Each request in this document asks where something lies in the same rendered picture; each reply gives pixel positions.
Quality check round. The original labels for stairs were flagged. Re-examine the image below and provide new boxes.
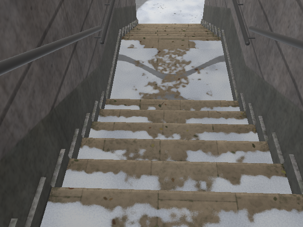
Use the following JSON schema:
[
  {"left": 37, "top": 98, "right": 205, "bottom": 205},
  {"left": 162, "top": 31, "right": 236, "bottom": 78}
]
[
  {"left": 40, "top": 98, "right": 303, "bottom": 227},
  {"left": 125, "top": 24, "right": 218, "bottom": 37}
]

